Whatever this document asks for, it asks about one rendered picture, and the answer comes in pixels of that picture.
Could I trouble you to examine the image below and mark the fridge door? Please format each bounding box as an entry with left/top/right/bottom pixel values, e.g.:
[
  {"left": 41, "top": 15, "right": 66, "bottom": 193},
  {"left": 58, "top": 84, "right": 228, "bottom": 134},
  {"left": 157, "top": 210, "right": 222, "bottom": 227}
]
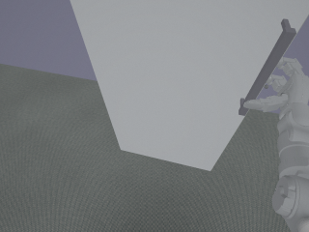
[{"left": 70, "top": 0, "right": 309, "bottom": 171}]

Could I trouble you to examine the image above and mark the right robot forearm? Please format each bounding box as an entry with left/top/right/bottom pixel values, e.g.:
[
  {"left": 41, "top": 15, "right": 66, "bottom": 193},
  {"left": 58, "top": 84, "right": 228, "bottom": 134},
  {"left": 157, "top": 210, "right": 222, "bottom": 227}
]
[{"left": 277, "top": 102, "right": 309, "bottom": 179}]

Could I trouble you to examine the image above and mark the right robot hand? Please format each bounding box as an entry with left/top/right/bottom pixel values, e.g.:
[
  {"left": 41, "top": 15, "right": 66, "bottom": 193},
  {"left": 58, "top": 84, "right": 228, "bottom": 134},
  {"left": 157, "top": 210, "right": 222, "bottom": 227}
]
[{"left": 243, "top": 57, "right": 309, "bottom": 112}]

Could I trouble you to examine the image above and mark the handle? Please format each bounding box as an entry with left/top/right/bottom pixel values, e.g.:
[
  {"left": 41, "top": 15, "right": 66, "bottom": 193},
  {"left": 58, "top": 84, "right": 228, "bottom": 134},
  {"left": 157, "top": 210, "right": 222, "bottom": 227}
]
[{"left": 239, "top": 18, "right": 296, "bottom": 116}]

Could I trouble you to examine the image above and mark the right robot upper arm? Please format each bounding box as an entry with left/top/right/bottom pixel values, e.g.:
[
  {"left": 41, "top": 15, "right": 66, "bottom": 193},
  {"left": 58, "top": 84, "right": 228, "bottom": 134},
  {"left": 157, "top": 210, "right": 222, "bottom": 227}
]
[{"left": 271, "top": 174, "right": 309, "bottom": 232}]

